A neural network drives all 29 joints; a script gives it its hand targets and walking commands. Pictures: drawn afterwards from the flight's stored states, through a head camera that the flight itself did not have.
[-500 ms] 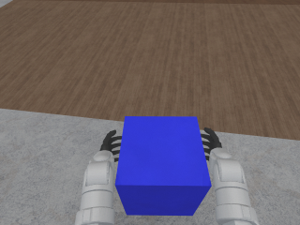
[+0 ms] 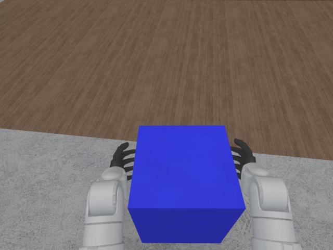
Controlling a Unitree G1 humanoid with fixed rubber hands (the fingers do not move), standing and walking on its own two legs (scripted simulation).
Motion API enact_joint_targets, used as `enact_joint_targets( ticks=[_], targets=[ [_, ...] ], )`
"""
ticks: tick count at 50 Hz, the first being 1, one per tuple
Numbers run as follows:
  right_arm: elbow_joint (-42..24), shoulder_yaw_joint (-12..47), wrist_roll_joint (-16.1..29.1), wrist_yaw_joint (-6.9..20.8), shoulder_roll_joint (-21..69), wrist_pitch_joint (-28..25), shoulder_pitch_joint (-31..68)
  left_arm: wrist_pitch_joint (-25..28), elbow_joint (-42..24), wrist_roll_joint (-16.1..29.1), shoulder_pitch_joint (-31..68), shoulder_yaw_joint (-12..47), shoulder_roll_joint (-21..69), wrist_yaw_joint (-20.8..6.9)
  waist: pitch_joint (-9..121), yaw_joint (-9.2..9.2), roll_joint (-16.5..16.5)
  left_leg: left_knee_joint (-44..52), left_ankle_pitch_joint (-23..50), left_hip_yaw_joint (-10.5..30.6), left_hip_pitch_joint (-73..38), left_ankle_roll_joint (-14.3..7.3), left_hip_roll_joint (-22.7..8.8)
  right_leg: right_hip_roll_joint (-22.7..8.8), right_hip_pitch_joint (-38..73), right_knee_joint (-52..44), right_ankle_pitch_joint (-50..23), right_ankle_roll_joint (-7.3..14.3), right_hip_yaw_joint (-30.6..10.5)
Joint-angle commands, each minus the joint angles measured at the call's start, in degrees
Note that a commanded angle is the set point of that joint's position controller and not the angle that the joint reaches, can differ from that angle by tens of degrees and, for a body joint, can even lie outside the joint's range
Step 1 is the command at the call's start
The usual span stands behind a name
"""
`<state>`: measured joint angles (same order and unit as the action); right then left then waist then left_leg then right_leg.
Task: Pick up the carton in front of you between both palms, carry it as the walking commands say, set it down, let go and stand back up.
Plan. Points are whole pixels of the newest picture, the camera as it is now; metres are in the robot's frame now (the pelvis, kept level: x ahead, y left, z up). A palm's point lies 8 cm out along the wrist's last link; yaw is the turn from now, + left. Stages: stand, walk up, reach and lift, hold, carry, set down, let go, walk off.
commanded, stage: carry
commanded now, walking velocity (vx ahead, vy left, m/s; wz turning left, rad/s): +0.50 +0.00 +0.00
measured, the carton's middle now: (181, 186) +0.28 -0.01 +0.01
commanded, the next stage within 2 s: none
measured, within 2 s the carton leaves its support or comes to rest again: neither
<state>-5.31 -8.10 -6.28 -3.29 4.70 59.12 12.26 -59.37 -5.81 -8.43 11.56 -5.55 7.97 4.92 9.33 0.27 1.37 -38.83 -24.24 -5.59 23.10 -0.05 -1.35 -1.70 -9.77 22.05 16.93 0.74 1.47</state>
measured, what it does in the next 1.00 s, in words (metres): walks ahead: left foot, then right foot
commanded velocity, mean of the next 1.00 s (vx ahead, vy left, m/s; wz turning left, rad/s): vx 0.50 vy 0.00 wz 0.00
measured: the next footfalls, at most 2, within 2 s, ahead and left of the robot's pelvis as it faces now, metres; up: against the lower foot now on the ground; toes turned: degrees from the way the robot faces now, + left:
left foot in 0.10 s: +0.13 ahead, +0.11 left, +0.00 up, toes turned +9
right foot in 0.48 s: +0.43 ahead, -0.13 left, +0.00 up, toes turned -14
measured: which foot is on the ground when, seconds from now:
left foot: up 0.00-0.08, down 0.10-0.50, up 0.52-0.94, down 0.96-1.00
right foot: down 0.00-0.10, up 0.12-0.46, down 0.48-0.98, up 1.00-1.00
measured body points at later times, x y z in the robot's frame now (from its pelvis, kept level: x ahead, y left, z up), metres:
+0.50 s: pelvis +0.28 -0.03 -0.03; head +0.27 -0.04 +0.42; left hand +0.57 +0.10 +0.07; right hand +0.56 -0.20 +0.06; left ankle +0.10 +0.10 -0.73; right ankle +0.39 -0.12 -0.75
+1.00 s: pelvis +0.62 -0.02 -0.03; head +0.62 -0.01 +0.42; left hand +0.91 +0.11 +0.06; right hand +0.89 -0.19 +0.06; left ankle +0.73 +0.05 -0.75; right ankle +0.40 -0.12 -0.71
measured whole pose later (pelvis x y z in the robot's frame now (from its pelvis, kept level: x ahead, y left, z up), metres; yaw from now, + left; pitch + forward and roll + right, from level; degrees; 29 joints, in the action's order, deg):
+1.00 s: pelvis +0.62 -0.02 -0.03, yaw -3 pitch +3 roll +1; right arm -20.6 -6.0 -5.8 -5.3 7.9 69.4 10.7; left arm -70.5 -22.6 -5.7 9.3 -6.9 7.6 5.1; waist 4.4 0.7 2.5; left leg -32.9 -8.0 -15.7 27.7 -5.5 -2.3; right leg -6.5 -2.8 42.2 27.9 -1.3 7.9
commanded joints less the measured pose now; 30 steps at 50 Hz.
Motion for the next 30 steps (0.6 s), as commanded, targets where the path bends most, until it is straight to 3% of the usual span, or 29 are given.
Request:
enact_joint_targets(
  ticks=[1, 3, 4, 5, 6, 7, 8, 9, 10, 11, 12, 15, 19, 21, 23, 24, 25, 26, 27, 29, 30],
  targets=[
    [-7.2, 42.9, 23.2, 12.7, 54.0, 3.1, 28.2, -3.0, -11.6, 22.6, 29.3, 39.1, 48.0, -12.9, 8.9, -1.86, 8.7, 6.4, 4.1, -4.1, 7.5, 0.5, 1.7, -12.0, 14.3, -6.5, -13.1, 7.1, -10.5],
    [-9.7, 42.3, 22.9, 12.2, 53.9, 5.1, 25.2, -5.2, -13.2, 23.5, 26.3, 39.9, 48.8, -13.2, 9.3, -1.24, 7.5, 15.8, 10.9, -7.5, -3.7, 0.8, 2.9, -9.7, 8.0, -2.4, -10.6, 5.8, -5.1],
    [-10.6, 41.8, 22.5, 12.0, 53.5, 6.0, 23.4, -6.2, -13.8, 23.9, 24.6, 40.1, 49.1, -13.4, 10.7, -0.81, 4.8, 18.7, 14.3, -7.4, -15.4, 0.4, 2.4, -8.4, 0.4, 2.2, -10.6, 4.5, -2.1],
    [-11.3, 41.5, 22.0, 11.9, 53.1, 7.0, 21.3, -7.1, -14.3, 24.3, 23.5, 40.1, 48.8, -13.6, 13.1, 0.1, 1.3, 19.0, 12.7, -3.1, -28.9, -1.0, -1.7, -7.2, -9.5, 9.5, -9.5, 2.8, 0.8],
    [-11.9, 40.9, 20.7, 11.6, 51.7, 7.7, 18.9, -8.1, -15.4, 24.8, 23.7, 40.3, 48.5, -14.1, 14.7, 1.26, -11.1, 25.0, -0.6, 16.8, -38.1, -5.5, -15.1, -3.3, -22.2, 24.8, 0.8, -0.2, 5.6],
    [-11.7, 40.6, 18.9, 11.4, 51.1, 7.9, 18.2, -9.0, -16.6, 25.5, 25.1, 40.9, 48.4, -14.6, 11.6, 1.31, -18.4, 26.5, 1.6, 33.9, -41.5, -13.0, -25.3, 1.2, -35.7, 33.5, 12.5, -0.6, 5.4],
    [-13.4, 40.8, 19.5, 11.4, 53.5, 8.6, 19.2, -9.5, -16.9, 26.1, 26.2, 41.0, 48.9, -14.9, 9.3, 1.35, -11.9, 26.2, 6.3, 34.6, -38.6, -15.3, -26.6, -2.5, -38.6, 39.3, 13.4, 0.7, 0.5],
    [-15.5, 41.2, 20.6, 11.4, 54.2, 9.0, 22.2, -9.7, -17.9, 26.9, 28.2, 41.1, 49.0, -15.2, 8.4, 1.37, -7.5, 25.9, 10.8, 30.1, -36.0, -14.3, -24.9, -4.3, -39.2, 41.7, 12.1, 1.2, -0.1],
    [-17.0, 41.5, 21.7, 11.4, 54.3, 9.3, 25.1, -10.0, -17.9, 28.0, 29.4, 41.2, 50.1, -15.2, 8.3, 1.26, -4.1, 27.2, 9.8, 25.0, -33.3, -12.3, -23.1, -5.7, -38.0, 40.4, 8.9, 1.2, -0.3],
    [-18.0, 42.0, 22.6, 11.4, 54.2, 9.7, 26.5, -10.1, -18.2, 28.4, 29.7, 41.0, 50.5, -15.1, 7.5, 1.11, -3.4, 29.0, 7.9, 20.1, -30.1, -10.5, -21.4, -6.3, -35.5, 36.1, 6.7, 0.9, 0.1],
    [-18.5, 42.4, 23.4, 11.4, 54.0, 10.0, 27.2, -10.3, -18.1, 28.1, 29.4, 40.7, 50.4, -14.8, 6.8, 1.14, -4.3, 30.3, 8.8, 15.4, -28.2, -9.3, -19.4, -5.8, -33.1, 31.8, 4.0, 0.2, 1.7],
    [-17.5, 42.5, 24.7, 12.0, 52.8, 11.1, 25.8, -10.9, -16.3, 26.1, 26.0, 39.5, 49.6, -13.6, 5.8, 0.88, -7.3, 30.0, 16.8, 6.6, -26.2, -7.7, -15.1, -3.7, -27.7, 19.9, -2.6, -1.4, 5.7],
    [-15.4, 41.9, 24.8, 12.8, 51.6, 12.0, 23.9, -11.5, -14.9, 24.0, 23.9, 38.4, 48.8, -12.7, 3.7, 1.13, -10.7, 27.2, 25.8, 0.0, -24.2, -5.7, -13.0, -1.2, -20.4, 9.8, -10.3, -0.8, 10.3],
    [-15.3, 41.8, 24.5, 13.1, 51.5, 12.2, 24.5, -11.6, -15.0, 23.8, 24.4, 38.0, 49.0, -12.7, 3.3, 0.85, -11.0, 23.7, 27.9, -1.9, -22.4, -4.4, -12.9, -0.5, -14.1, 7.0, -12.7, 0.3, 11.9],
    [-15.7, 41.9, 24.2, 13.1, 51.4, 12.3, 24.9, -11.6, -14.5, 23.5, 23.6, 37.6, 49.1, -12.9, 7.0, -0.35, -7.7, 10.0, 33.9, -7.5, -16.9, -2.0, -9.6, 2.8, 1.7, 4.6, -8.4, 1.2, 15.7],
    [-15.7, 41.8, 24.0, 13.2, 50.6, 12.4, 25.0, -11.5, -14.0, 23.4, 23.2, 37.3, 49.2, -13.0, 10.5, -1.59, -4.1, -1.2, 28.2, -8.0, -9.4, -0.3, -8.1, -2.0, 13.1, 4.4, -4.9, 1.7, 9.5],
    [-16.5, 42.4, 24.2, 13.1, 51.1, 12.7, 26.1, -11.2, -13.1, 22.4, 22.8, 36.5, 48.2, -13.2, 14.8, -2.21, 10.4, -19.8, 13.7, -6.8, 4.9, 3.0, -2.6, -18.9, 23.0, -4.4, 9.6, 8.6, -19.0],
    [-16.7, 42.4, 24.3, 13.2, 51.2, 12.7, 26.8, -10.9, -12.3, 22.9, 22.5, 37.0, 49.5, -13.3, 14.0, -2.03, 15.7, -29.8, -2.8, -1.0, 15.8, 2.2, 1.1, -24.4, 25.4, -11.3, 5.8, 12.9, -32.6],
    [-16.4, 42.6, 24.4, 13.4, 53.1, 12.2, 27.1, -10.6, -14.2, 23.6, 23.8, 37.7, 51.2, -13.4, 13.7, -1.62, 11.3, -35.0, -2.3, 3.5, 17.9, 0.3, -2.9, -23.9, 23.9, -10.1, -1.0, 12.3, -27.9],
    [-17.4, 42.6, 24.4, 13.5, 55.7, 10.8, 27.2, -9.4, -17.0, 24.8, 26.1, 39.3, 55.0, -13.7, 12.9, -1.1, 1.5, -32.7, 3.6, 5.3, 17.4, -1.4, -6.9, -20.6, 17.6, -8.1, -10.4, 9.4, -17.5],
    [-18.0, 43.1, 23.9, 13.4, 56.3, 10.2, 26.6, -8.8, -18.3, 25.4, 26.9, 40.1, 55.9, -13.8, 12.7, -0.79, 0.8, -29.0, 6.7, 5.5, 15.4, -1.4, -8.0, -19.2, 15.0, -9.1, -12.1, 7.6, -12.8]
  ],
)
